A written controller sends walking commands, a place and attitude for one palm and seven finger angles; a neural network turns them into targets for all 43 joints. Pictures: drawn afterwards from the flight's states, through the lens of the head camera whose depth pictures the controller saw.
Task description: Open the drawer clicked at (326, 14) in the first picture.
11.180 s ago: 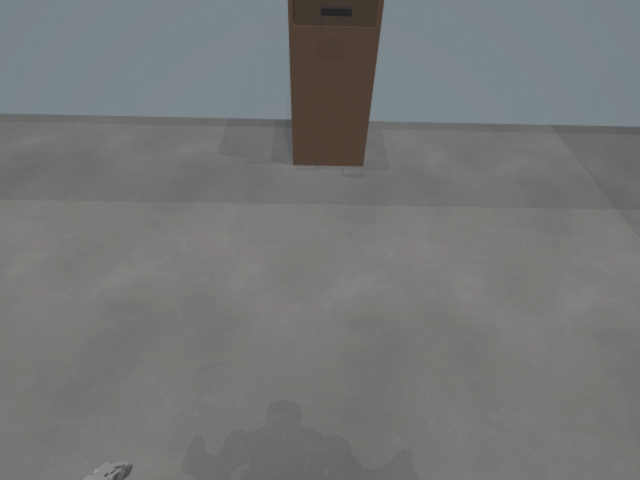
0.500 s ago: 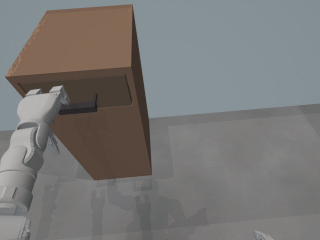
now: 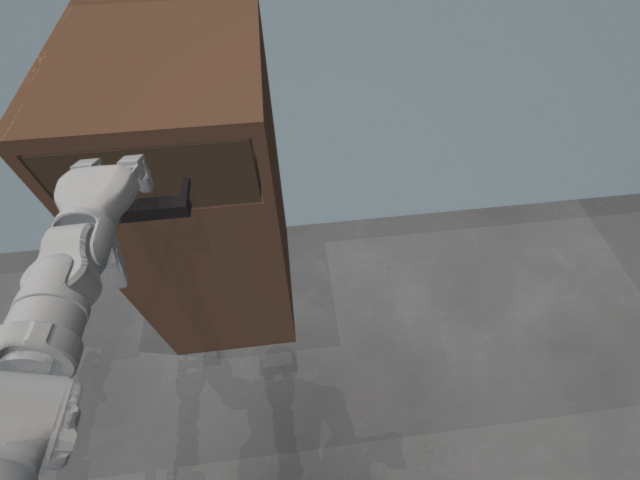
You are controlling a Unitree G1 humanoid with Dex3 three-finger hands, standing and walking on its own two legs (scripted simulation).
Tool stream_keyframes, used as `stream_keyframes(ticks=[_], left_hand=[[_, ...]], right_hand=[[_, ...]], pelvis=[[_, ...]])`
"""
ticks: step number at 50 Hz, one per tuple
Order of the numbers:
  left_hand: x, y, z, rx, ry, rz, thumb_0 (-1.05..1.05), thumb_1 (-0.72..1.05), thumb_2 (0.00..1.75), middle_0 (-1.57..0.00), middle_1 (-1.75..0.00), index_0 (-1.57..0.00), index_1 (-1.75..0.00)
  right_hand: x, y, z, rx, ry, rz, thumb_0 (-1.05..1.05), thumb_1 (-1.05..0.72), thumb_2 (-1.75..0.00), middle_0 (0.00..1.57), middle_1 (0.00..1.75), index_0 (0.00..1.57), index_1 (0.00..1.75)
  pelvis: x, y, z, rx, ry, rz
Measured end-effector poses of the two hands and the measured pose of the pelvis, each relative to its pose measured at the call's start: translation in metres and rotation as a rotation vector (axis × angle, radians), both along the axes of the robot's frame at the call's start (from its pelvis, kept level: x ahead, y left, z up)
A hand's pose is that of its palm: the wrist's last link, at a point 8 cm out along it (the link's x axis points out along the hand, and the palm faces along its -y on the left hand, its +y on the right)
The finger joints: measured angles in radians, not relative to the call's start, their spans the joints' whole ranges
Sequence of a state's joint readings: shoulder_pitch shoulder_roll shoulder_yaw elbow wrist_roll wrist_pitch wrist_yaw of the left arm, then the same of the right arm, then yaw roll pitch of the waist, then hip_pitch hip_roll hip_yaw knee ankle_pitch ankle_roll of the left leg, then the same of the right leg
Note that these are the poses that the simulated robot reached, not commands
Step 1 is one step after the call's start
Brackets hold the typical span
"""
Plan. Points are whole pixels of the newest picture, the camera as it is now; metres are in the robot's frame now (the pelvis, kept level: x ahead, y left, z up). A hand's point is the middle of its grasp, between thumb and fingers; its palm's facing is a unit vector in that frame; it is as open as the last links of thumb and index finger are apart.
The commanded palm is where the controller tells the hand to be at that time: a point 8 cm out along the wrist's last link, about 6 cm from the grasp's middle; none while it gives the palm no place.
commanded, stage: move the hooked fingers above the handle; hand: left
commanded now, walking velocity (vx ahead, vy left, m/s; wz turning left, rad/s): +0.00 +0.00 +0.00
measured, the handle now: (151, 197) +0.51 +0.29 +0.01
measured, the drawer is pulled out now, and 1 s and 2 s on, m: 0.00 0.00 0.00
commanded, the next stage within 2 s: none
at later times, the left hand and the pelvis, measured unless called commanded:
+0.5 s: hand (128, 210) +0.45 +0.29 +0.06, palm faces -0.15 -0.02 -0.99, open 13.8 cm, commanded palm +0.44 +0.29 +0.12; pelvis +0.00 -0.02 +0.00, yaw -2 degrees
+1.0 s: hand (129, 200) +0.46 +0.28 +0.07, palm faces -0.05 -0.03 -1.00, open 13.8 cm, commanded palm +0.44 +0.29 +0.13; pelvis +0.00 -0.01 -0.01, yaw -2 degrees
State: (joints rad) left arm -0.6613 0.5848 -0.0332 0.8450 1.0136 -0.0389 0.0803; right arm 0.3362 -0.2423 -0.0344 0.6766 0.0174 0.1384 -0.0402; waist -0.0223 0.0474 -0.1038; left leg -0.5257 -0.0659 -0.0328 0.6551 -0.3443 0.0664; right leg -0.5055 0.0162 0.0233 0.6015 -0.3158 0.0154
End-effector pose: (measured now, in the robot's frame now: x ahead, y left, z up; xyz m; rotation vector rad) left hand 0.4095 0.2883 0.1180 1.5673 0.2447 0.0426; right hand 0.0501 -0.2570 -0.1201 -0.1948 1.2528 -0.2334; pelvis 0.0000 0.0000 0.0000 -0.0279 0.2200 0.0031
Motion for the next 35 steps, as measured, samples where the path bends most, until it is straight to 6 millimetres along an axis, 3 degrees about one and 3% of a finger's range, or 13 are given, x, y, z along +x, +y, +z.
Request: stream_keyframes(ticks=[5, 8, 14, 22, 29, 35], left_hand=[[0.011, -0.028, 0.0, -0.033, -0.055, -0.153, 0.0, -0.49, 0.3, -0.32, -1.2, -0.33, -1.2], [0.024, -0.032, 0.004, -0.028, -0.124, -0.154, 0.0, -0.49, 0.3, -0.32, -1.2, -0.33, -1.2], [0.041, -0.02, 0.009, 0.009, -0.156, -0.024, 0.0, -0.49, 0.3, -0.33, -1.22, -0.34, -1.22], [0.032, -0.009, -0.002, 0.001, 0.011, 0.051, 0.0, -0.49, 0.3, -0.33, -1.21, -0.34, -1.23], [0.018, -0.002, -0.002, 0.002, -0.038, -0.046, 0.0, -0.49, 0.3, -0.32, -1.21, -0.33, -1.21], [0.02, 0.003, 0.005, 0.007, -0.115, -0.019, 0.0, -0.49, 0.3, -0.32, -1.2, -0.33, -1.2]], right_hand=[[-0.011, -0.011, 0.003, -0.048, 0.023, -0.005, 0.01, -0.9, -0.9, 0.2, 0.3, 0.2, 0.3], [-0.017, -0.019, 0.003, -0.063, 0.024, -0.015, 0.01, -0.9, -0.9, 0.2, 0.3, 0.2, 0.3], [-0.034, -0.026, -0.003, -0.048, 0.061, -0.043, 0.01, -0.9, -0.9, 0.2, 0.3, 0.2, 0.3], [-0.046, -0.03, -0.002, -0.031, 0.082, -0.1, 0.01, -0.9, -0.9, 0.2, 0.3, 0.2, 0.3], [-0.04, -0.04, 0.003, -0.075, 0.081, -0.083, 0.01, -0.9, -0.9, 0.2, 0.3, 0.2, 0.3], [-0.024, -0.044, 0.0, -0.086, 0.059, -0.051, 0.01, -0.9, -0.9, 0.2, 0.3, 0.2, 0.3]], pelvis=[[-0.003, -0.003, -0.003, -0.003, 0.009, 0.011], [-0.006, -0.005, -0.007, -0.004, 0.032, 0.006], [-0.008, -0.01, -0.009, 0.0, 0.071, -0.022], [-0.002, -0.019, -0.004, 0.005, 0.056, -0.044], [-0.002, -0.022, -0.006, -0.001, 0.06, -0.024], [-0.004, -0.02, -0.009, -0.004, 0.073, -0.008]])
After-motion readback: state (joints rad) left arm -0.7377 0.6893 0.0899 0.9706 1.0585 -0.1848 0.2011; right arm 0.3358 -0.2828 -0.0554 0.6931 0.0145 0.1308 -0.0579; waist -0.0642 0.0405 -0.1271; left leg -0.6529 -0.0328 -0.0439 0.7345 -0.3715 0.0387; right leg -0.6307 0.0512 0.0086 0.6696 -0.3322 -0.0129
